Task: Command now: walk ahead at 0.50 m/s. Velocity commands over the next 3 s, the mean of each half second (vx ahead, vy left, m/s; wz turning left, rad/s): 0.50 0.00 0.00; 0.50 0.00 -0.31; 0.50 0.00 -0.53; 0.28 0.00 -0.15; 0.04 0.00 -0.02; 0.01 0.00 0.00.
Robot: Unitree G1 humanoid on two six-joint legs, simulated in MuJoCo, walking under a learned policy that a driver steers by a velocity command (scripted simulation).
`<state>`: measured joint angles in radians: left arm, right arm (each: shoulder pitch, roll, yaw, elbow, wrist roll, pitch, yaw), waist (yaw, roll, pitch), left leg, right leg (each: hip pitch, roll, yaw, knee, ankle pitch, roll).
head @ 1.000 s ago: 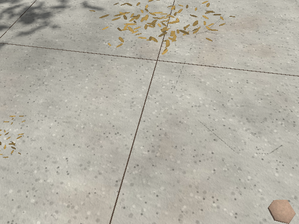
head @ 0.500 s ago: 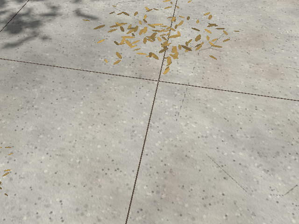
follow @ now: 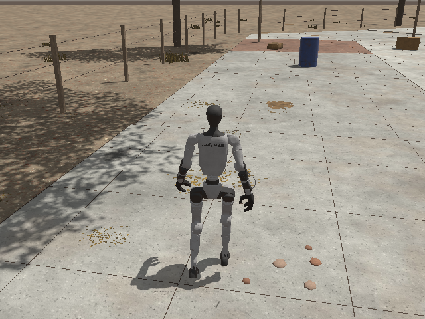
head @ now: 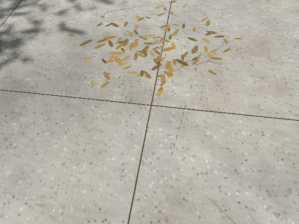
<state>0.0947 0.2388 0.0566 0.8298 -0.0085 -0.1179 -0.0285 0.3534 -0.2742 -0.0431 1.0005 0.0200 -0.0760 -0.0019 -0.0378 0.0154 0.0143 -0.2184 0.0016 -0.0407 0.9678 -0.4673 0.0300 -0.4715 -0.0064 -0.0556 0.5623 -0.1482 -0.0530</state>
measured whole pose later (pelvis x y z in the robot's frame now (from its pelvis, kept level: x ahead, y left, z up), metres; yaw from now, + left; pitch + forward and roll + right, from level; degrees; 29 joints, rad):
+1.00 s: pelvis +0.55 +0.02 +0.00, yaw -11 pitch +2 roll +2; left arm 0.08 0.23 0.06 0.79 -0.02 -0.05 -0.05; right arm 0.31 -0.25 -0.07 0.98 0.00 -0.06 -0.02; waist -0.06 -0.02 0.02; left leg 0.12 0.00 0.25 0.26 -0.40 -0.01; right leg -0.61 -0.05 -0.06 0.62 -0.07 -0.08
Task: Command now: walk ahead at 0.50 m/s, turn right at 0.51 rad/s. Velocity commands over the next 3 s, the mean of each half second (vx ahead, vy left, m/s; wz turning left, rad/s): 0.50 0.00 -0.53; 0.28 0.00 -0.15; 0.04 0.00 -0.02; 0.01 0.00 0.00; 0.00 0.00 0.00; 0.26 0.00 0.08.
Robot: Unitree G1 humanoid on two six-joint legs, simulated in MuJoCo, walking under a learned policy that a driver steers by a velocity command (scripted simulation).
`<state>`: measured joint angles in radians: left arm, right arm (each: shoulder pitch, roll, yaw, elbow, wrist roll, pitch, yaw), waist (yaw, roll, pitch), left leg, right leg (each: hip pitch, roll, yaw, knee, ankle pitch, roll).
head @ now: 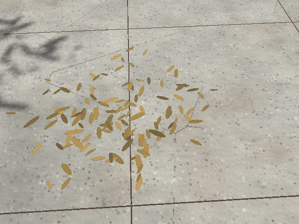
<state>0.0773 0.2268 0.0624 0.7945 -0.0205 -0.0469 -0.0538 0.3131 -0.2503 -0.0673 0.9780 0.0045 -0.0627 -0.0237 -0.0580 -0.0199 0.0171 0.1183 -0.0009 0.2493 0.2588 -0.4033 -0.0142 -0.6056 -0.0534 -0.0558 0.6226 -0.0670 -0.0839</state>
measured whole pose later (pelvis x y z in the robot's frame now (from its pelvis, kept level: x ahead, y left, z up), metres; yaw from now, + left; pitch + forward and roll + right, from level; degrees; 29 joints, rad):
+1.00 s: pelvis +0.49 -0.07 +0.01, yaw -19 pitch +2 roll +1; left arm 0.12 0.23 0.05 0.71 0.02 -0.03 0.02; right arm 0.24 -0.26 -0.04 0.91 -0.01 -0.06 0.00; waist -0.05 0.00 0.01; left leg -0.17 -0.02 0.02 0.49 -0.34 0.01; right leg -0.39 -0.01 0.02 0.49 -0.11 -0.01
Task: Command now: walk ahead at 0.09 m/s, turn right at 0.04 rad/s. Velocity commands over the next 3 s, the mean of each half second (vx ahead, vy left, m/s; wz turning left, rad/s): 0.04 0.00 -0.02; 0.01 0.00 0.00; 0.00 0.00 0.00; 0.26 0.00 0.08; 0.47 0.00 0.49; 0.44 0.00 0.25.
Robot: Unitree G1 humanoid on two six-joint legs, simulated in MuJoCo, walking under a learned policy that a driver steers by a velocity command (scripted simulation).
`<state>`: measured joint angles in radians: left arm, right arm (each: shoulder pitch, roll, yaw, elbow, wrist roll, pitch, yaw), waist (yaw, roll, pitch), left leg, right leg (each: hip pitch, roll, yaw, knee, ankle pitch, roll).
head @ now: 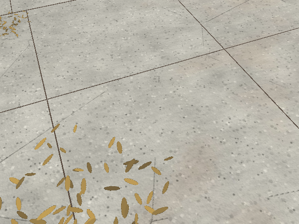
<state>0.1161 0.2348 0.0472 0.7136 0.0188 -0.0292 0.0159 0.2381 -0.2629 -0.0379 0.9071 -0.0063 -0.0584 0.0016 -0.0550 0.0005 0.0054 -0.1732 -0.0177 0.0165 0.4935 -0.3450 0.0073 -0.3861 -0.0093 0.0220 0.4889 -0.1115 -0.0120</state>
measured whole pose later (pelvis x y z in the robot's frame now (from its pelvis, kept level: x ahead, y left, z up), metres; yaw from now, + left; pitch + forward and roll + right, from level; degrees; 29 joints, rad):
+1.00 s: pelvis +0.01 -0.01 +0.00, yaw +0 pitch -1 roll +0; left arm 0.11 0.20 0.05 1.06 0.00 0.02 0.03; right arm 0.33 -0.18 -0.01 1.07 -0.01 -0.02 -0.04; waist -0.01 0.00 0.04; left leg -0.12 0.01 0.01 0.52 -0.38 -0.01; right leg -0.33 0.02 0.01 0.53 -0.18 -0.02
